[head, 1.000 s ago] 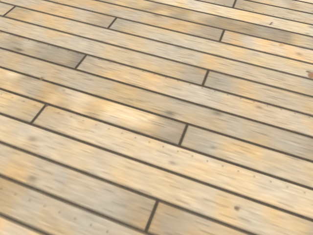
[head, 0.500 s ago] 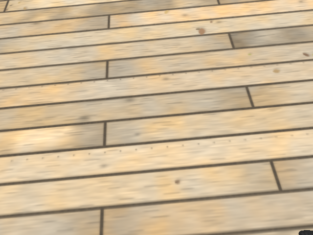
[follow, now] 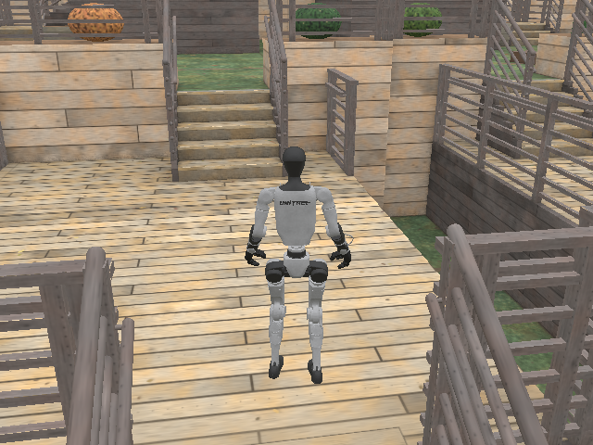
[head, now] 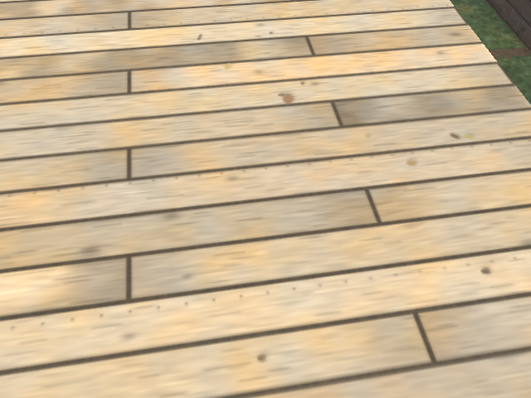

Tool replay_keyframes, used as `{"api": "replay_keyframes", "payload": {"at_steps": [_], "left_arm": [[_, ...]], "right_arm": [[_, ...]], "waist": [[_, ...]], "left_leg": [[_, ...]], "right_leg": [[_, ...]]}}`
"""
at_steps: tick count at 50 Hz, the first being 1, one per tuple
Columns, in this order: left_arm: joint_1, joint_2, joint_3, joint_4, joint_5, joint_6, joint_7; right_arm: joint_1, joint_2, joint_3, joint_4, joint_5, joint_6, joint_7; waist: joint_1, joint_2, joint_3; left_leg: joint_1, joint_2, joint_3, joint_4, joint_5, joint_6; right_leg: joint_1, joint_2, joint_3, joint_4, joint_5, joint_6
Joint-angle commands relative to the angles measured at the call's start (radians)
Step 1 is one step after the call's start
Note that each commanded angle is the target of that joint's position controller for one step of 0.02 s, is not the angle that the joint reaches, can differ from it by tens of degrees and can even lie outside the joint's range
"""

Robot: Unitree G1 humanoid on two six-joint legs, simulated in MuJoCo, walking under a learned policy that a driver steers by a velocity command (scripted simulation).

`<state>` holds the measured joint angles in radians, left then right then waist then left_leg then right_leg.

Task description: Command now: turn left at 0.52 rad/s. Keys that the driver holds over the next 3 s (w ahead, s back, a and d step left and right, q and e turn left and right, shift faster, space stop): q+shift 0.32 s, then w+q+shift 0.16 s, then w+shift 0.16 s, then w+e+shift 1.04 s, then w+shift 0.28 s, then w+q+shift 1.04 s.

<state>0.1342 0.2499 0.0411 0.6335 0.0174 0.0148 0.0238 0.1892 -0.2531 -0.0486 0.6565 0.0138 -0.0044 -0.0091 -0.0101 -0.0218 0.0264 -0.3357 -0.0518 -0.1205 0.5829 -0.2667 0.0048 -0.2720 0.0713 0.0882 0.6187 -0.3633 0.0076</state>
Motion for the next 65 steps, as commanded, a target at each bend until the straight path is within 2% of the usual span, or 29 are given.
{"api": "replay_keyframes", "payload": {"at_steps": [1, 5, 6, 7, 8, 10, 12, 17, 20, 27, 28, 29, 32, 34, 35, 36, 37, 38, 41, 48, 51, 54, 57, 58, 59, 60, 61, 63, 65], "left_arm": [[0.007, 0.082, 0.046, -0.077, -0.012, -0.025, -0.004], [0.122, 0.111, 0.068, -0.018, -0.026, -0.041, -0.020], [0.100, 0.196, 0.087, -0.019, -0.010, -0.034, -0.015], [0.039, 0.216, 0.090, -0.031, 0.020, -0.035, -0.014], [0.008, 0.163, 0.073, -0.054, 0.020, -0.036, -0.008], [-0.056, 0.134, 0.066, -0.063, 0.000, -0.033, 0.015], [-0.021, 0.144, 0.065, -0.051, -0.005, -0.023, 0.037], [0.100, 0.188, 0.074, -0.022, 0.005, 0.007, 0.036], [0.140, 0.238, 0.089, -0.004, -0.017, -0.020, 0.024], [0.232, 0.231, 0.093, 0.070, -0.014, -0.079, -0.008], [0.277, 0.183, 0.068, 0.099, 0.042, -0.079, -0.027], [0.289, 0.174, 0.063, 0.112, 0.039, -0.078, -0.031], [0.280, 0.223, 0.059, 0.143, 0.025, -0.070, -0.023], [0.236, 0.249, 0.052, 0.152, -0.001, -0.068, -0.020], [0.196, 0.181, 0.026, 0.112, 0.007, -0.069, -0.032], [0.133, 0.084, 0.007, 0.026, -0.003, -0.077, -0.045], [0.026, 0.162, 0.028, 0.013, -0.013, -0.078, -0.041], [0.081, 0.156, 0.032, 0.026, -0.027, -0.082, -0.045], [0.283, 0.125, 0.029, 0.159, 0.004, -0.045, -0.068], [0.045, 0.065, 0.012, 0.117, -0.017, -0.026, -0.102], [-0.055, 0.051, -0.007, 0.068, -0.006, -0.032, -0.114], [-0.035, 0.073, -0.015, 0.055, -0.014, -0.022, -0.111], [0.386, 0.192, 0.033, 0.165, -0.012, -0.005, -0.086], [0.567, 0.247, 0.067, 0.220, -0.015, -0.012, -0.069], [0.464, 0.250, 0.084, 0.226, -0.047, -0.008, -0.048], [0.328, 0.338, 0.088, 0.177, -0.006, -0.008, -0.050], [0.323, 0.321, 0.095, 0.148, -0.005, -0.011, -0.041], [0.277, 0.192, 0.064, 0.171, 0.009, -0.027, -0.025], [0.231, 0.192, 0.054, 0.161, 0.000, -0.064, -0.016]], "right_arm": [[-0.029, -0.204, -0.070, -0.090, 0.015, 0.004, -0.021], [-0.143, -0.195, -0.083, -0.133, 0.044, 0.049, -0.039], [-0.136, -0.146, -0.070, -0.154, 0.046, 0.056, -0.041], [-0.072, -0.155, -0.071, -0.156, 0.028, 0.050, -0.039], [-0.011, -0.225, -0.096, -0.122, 0.002, 0.044, -0.032], [0.017, -0.209, -0.102, -0.084, 0.008, 0.049, -0.023], [-0.021, -0.138, -0.073, -0.095, 0.015, 0.049, -0.005], [-0.119, -0.122, -0.052, -0.156, 0.024, 0.061, 0.018], [-0.163, -0.148, -0.051, -0.192, 0.029, 0.049, 0.038], [-0.246, -0.071, -0.017, -0.218, 0.033, 0.001, 0.055], [-0.277, -0.096, -0.020, -0.210, -0.095, 0.038, 0.089], [-0.301, -0.090, -0.020, -0.215, -0.096, 0.044, 0.107], [-0.220, -0.088, -0.016, -0.179, -0.074, 0.030, 0.114], [0.134, -0.128, -0.046, -0.051, -0.076, 0.007, 0.075], [0.354, -0.215, -0.072, 0.004, -0.084, -0.003, 0.049], [0.379, -0.370, -0.089, -0.020, -0.074, -0.016, 0.025], [0.294, -0.337, -0.080, -0.029, -0.074, -0.020, 0.012], [0.241, -0.271, -0.059, -0.001, -0.075, -0.020, 0.006], [0.080, -0.121, -0.011, 0.002, -0.040, -0.053, 0.012], [0.205, -0.067, 0.001, 0.116, -0.042, -0.113, 0.020], [0.243, -0.080, 0.007, 0.159, -0.041, -0.109, -0.001], [0.226, -0.159, -0.001, 0.168, -0.044, -0.102, -0.034], [0.105, -0.253, -0.031, 0.132, -0.067, -0.060, -0.058], [0.038, -0.264, -0.039, 0.113, -0.060, -0.049, -0.045], [-0.044, -0.131, -0.007, 0.098, -0.060, -0.060, -0.010], [0.076, -0.036, 0.027, -0.019, -0.051, -0.089, -0.001], [0.042, -0.088, 0.035, -0.056, -0.055, -0.120, 0.003], [-0.002, -0.140, 0.031, -0.047, -0.065, -0.134, 0.011], [0.013, -0.124, 0.045, -0.032, -0.101, -0.085, 0.011]], "waist": [[0.024, 0.214, -0.120], [0.086, 0.134, -0.171], [0.050, -0.070, -0.123], [0.003, -0.267, -0.086], [-0.012, -0.143, -0.097], [-0.039, -0.023, -0.074], [0.000, -0.063, -0.057], [0.086, -0.082, -0.091], [0.114, -0.091, -0.039], [0.134, -0.038, 0.078], [0.143, -0.054, 0.067], [0.153, -0.097, 0.086], [0.077, -0.124, 0.074], [-0.135, -0.021, -0.088], [-0.245, 0.165, -0.229], [-0.229, 0.392, -0.292], [-0.237, 0.154, -0.167], [-0.142, 0.110, -0.055], [0.025, 0.154, 0.008], [0.012, 0.110, 0.151], [0.017, 0.072, 0.160], [0.070, 0.114, 0.069], [0.295, 0.157, -0.140], [0.381, 0.088, -0.183], [0.302, -0.166, -0.058], [0.088, -0.245, -0.119], [0.131, -0.113, -0.209], [0.028, 0.116, 0.019], [-0.036, 0.145, 0.086]], "left_leg": [[0.206, 0.250, -0.425, -0.149, 0.471, 0.225], [0.062, 0.145, -0.354, -0.062, 0.347, 0.123], [-0.144, 0.030, -0.201, 0.103, 0.090, 0.044], [-0.293, -0.068, -0.070, 0.286, -0.327, -0.022], [-0.311, 0.012, -0.076, 0.495, -0.345, -0.065], [-0.330, 0.050, -0.032, 0.596, -0.216, -0.099], [-0.390, 0.077, 0.030, 0.612, -0.124, -0.124], [-0.405, 0.129, 0.114, 0.502, -0.073, -0.148], [-0.464, 0.174, 0.115, 0.466, -0.051, -0.115], [-0.513, 0.192, 0.119, 0.318, -0.043, -0.017], [-0.451, 0.143, 0.186, 0.261, -0.052, 0.013], [-0.379, 0.131, 0.210, 0.215, -0.065, 0.033], [-0.122, 0.047, 0.267, 0.108, -0.115, 0.100], [0.380, -0.059, 0.276, -0.011, -0.049, 0.145], [0.711, 0.141, 0.013, -0.087, -0.291, 0.148], [0.752, 0.425, -0.473, -0.311, -0.661, 0.155], [0.580, 0.454, -0.496, -0.376, -0.516, 0.120], [0.481, 0.435, -0.307, -0.335, -0.353, 0.103], [0.268, 0.288, -0.022, -0.404, -0.120, 0.039], [0.264, 0.221, 0.297, -0.508, 0.381, -0.004], [0.358, 0.223, 0.380, -0.499, 0.678, -0.017], [0.429, 0.246, 0.428, -0.361, 1.326, -0.041], [0.397, 0.306, 0.381, 0.181, 1.577, -0.022], [0.231, 0.248, 0.368, 0.583, 1.240, 0.001], [-0.098, 0.011, 0.329, 0.973, 0.032, 0.019], [-0.468, -0.040, 0.146, 1.211, -0.216, -0.034], [-0.571, -0.008, -0.004, 1.170, -0.184, -0.023], [-0.502, 0.099, -0.006, 0.907, -0.083, -0.010], [-0.390, 0.146, 0.010, 0.780, -0.076, -0.043]], "right_leg": [[-0.125, 0.020, -0.005, 0.049, -0.116, 0.002], [0.123, -0.044, 0.028, -0.239, 0.135, -0.014], [0.219, -0.218, 0.207, -0.305, 0.263, -0.093], [0.234, -0.427, 0.412, -0.321, 0.590, -0.230], [0.230, -0.493, 0.369, -0.291, 0.725, -0.280], [0.227, -0.373, 0.169, -0.252, 0.654, -0.210], [0.269, -0.319, 0.043, -0.243, 0.746, -0.194], [0.352, -0.367, -0.041, -0.313, 0.563, -0.245], [0.365, -0.427, 0.020, -0.463, -0.059, -0.233], [0.432, -0.440, -0.117, -0.521, -0.050, -0.186], [0.409, -0.418, -0.205, -0.508, -0.064, -0.150], [0.351, -0.398, -0.241, -0.504, -0.034, -0.135], [0.249, -0.405, -0.313, -0.422, 0.355, -0.122], [0.059, -0.347, -0.405, 0.003, 0.833, -0.126], [-0.227, -0.274, -0.372, 0.380, 0.311, -0.106], [-0.503, -0.095, -0.144, 0.694, -0.272, -0.081], [-0.591, -0.046, 0.081, 0.763, -0.099, -0.092], [-0.589, -0.101, 0.067, 0.739, 0.022, -0.102], [-0.414, -0.189, -0.010, 0.630, 0.170, -0.055], [-0.552, -0.148, -0.108, 0.501, 0.403, -0.083], [-0.541, -0.128, -0.212, 0.330, 0.404, -0.121], [-0.297, -0.026, -0.323, 0.180, 0.377, -0.178], [0.127, 0.037, -0.268, 0.165, 0.190, -0.252], [0.352, 0.012, -0.157, 0.034, 0.155, -0.311], [0.415, -0.038, -0.027, -0.027, 0.129, -0.325], [0.566, -0.209, 0.463, -0.064, 0.260, -0.504], [0.604, -0.316, 0.736, -0.309, -0.067, -0.564], [0.279, -0.278, 0.642, -0.439, -0.170, -0.436], [0.058, -0.179, 0.473, -0.446, -0.034, -0.388]]}}
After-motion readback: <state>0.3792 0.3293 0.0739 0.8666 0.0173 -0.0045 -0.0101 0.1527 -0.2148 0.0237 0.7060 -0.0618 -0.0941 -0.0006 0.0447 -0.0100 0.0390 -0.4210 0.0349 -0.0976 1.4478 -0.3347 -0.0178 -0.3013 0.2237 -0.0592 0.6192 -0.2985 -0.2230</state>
